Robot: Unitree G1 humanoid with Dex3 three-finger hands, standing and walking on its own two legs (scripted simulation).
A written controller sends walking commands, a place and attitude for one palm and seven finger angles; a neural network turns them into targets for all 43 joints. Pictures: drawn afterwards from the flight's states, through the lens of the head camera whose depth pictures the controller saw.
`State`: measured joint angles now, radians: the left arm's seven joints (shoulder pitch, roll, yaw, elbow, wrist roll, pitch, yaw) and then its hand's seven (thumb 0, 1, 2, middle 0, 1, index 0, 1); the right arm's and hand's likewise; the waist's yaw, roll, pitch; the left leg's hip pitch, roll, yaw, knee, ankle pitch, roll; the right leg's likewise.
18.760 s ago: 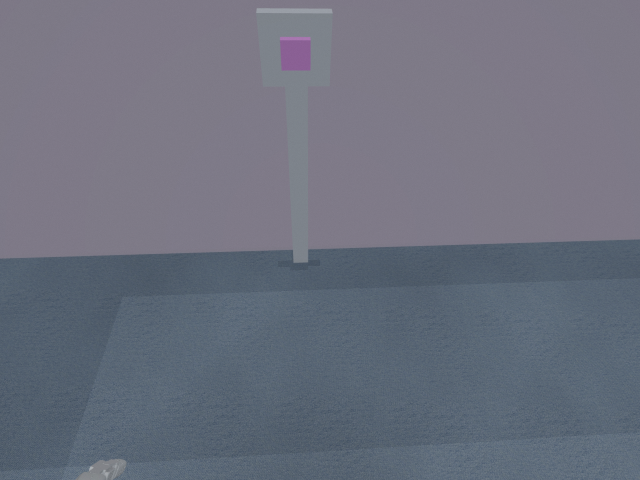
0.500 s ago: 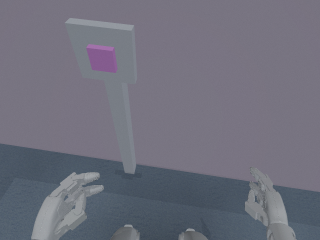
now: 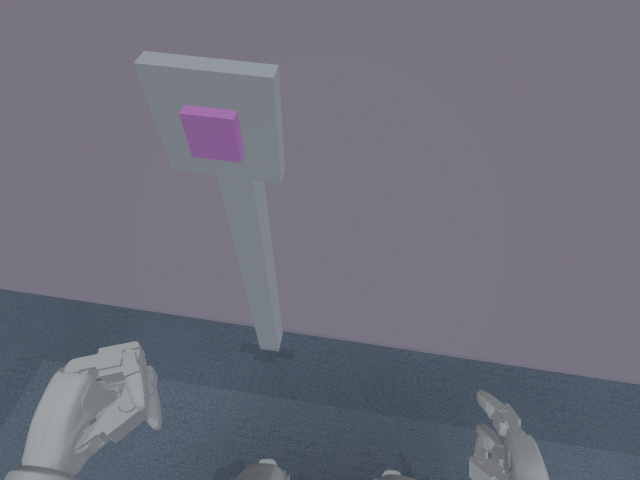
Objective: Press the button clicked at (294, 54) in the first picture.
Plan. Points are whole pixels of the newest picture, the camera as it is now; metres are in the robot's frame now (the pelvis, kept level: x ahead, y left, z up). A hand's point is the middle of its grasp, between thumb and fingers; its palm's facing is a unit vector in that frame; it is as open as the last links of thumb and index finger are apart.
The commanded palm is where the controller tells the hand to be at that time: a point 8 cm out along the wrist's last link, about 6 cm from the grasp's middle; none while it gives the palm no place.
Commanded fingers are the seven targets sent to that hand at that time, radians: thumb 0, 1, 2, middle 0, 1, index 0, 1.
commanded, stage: raise the hand and make a fist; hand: left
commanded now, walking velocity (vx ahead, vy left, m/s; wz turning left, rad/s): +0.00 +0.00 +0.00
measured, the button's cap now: (214, 133) +0.52 +0.18 +0.14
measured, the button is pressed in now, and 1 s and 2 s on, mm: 0 0 0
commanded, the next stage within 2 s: aim a knuckle at the button in 1.08 s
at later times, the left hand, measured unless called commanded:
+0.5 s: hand (123, 362) +0.21 +0.20 +0.11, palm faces -0.05 -1.00 -0.09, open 3.1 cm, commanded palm +0.19 +0.26 +0.13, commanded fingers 0.00 0.90 0.90 -1.30 -1.50 -1.30 -1.50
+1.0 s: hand (130, 340) +0.23 +0.19 +0.13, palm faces -0.05 -1.00 -0.06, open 3.1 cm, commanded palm +0.20 +0.25 +0.14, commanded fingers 0.00 0.90 0.90 -1.30 -1.50 -1.30 -1.50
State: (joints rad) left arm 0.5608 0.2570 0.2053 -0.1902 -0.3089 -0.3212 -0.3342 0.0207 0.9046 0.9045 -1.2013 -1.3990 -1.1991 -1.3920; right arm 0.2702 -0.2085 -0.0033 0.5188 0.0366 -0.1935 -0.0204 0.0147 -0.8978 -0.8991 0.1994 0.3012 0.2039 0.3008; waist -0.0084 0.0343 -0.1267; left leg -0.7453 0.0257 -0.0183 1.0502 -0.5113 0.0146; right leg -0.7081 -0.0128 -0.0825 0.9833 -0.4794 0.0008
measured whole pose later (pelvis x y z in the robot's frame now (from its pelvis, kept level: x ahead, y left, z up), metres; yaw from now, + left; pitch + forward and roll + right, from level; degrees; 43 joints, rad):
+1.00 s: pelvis +0.00 -0.01 +0.04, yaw +0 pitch +4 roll -1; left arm 0.31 0.30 0.25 -0.07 -0.32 -0.15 -0.35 0.02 0.90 0.90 -1.30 -1.50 -1.30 -1.50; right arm 0.27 -0.27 0.04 0.54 0.05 -0.24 -0.06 0.01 -0.90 -0.90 0.20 0.30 0.20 0.30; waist 0.00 0.04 -0.08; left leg -0.44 0.02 -0.01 0.78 -0.40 0.00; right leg -0.42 -0.01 -0.08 0.73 -0.38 -0.01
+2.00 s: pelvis +0.00 -0.01 +0.04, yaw -1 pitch +7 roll -1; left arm -0.23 0.31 0.23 0.45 -0.24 -0.21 -0.30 0.02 0.90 0.90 -1.30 -1.50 -1.30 -1.50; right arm 0.27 -0.26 0.04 0.60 0.04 -0.12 -0.05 0.01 -0.90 -0.90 0.20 0.30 0.20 0.30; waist -0.04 0.02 -0.06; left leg -0.51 0.02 0.02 0.77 -0.39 0.00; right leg -0.50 -0.01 -0.05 0.75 -0.37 -0.01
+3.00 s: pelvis +0.00 -0.01 +0.03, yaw -2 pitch +11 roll -1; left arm -0.53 0.32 0.24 0.79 -0.19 -0.31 -0.26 0.02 0.90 0.90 -1.30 -1.50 -1.30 -1.50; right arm 0.31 -0.26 0.02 0.60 0.04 0.00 -0.03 0.01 -0.90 -0.90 0.20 0.30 0.20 0.30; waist -0.07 0.02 -0.08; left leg -0.61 0.03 0.03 0.82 -0.40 0.01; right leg -0.61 0.00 -0.04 0.79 -0.38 0.00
